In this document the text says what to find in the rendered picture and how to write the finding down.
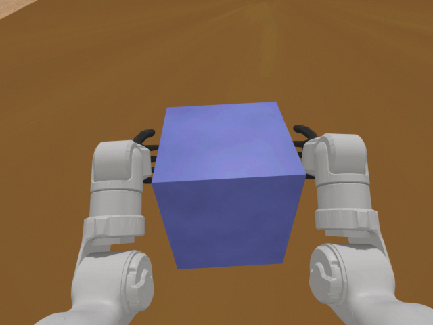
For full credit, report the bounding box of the left robot forearm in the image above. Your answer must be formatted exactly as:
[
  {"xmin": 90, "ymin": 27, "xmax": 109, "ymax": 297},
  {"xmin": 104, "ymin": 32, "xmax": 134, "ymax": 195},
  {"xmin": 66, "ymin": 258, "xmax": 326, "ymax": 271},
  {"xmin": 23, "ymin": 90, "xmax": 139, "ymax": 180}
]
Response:
[{"xmin": 71, "ymin": 140, "xmax": 152, "ymax": 299}]

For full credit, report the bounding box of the left robot upper arm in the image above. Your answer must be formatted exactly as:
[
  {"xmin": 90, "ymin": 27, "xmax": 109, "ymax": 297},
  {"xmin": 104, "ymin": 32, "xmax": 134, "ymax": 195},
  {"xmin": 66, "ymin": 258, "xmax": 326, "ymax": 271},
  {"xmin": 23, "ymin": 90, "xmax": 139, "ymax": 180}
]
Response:
[{"xmin": 34, "ymin": 250, "xmax": 154, "ymax": 325}]

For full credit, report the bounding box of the right robot hand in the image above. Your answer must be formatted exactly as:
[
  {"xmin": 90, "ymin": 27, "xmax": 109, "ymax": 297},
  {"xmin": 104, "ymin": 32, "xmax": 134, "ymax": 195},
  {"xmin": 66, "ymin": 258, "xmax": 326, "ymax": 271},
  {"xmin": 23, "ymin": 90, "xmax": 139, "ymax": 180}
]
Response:
[{"xmin": 293, "ymin": 125, "xmax": 318, "ymax": 179}]

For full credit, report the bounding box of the left robot hand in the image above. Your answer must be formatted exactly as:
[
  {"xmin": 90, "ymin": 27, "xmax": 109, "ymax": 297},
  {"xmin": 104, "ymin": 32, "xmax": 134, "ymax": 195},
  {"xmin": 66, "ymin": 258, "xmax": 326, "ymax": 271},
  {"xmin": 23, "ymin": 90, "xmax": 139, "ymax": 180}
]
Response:
[{"xmin": 133, "ymin": 129, "xmax": 159, "ymax": 184}]

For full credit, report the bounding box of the right robot forearm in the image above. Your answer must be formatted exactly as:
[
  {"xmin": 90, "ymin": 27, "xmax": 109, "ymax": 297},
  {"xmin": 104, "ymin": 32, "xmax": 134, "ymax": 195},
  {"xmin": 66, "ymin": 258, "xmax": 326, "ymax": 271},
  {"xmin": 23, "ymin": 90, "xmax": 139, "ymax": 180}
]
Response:
[{"xmin": 302, "ymin": 133, "xmax": 395, "ymax": 291}]

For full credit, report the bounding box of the carton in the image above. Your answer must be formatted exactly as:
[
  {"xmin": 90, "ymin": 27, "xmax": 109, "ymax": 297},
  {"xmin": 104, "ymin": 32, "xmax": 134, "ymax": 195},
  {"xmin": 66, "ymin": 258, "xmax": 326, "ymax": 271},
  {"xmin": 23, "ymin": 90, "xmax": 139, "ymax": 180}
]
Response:
[{"xmin": 152, "ymin": 102, "xmax": 306, "ymax": 269}]

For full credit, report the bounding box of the right robot upper arm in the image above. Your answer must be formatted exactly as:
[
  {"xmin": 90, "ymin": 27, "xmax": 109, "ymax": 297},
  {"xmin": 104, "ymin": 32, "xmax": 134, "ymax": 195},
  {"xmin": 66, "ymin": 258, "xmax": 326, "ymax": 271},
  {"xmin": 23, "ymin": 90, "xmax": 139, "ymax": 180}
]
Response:
[{"xmin": 309, "ymin": 243, "xmax": 433, "ymax": 325}]

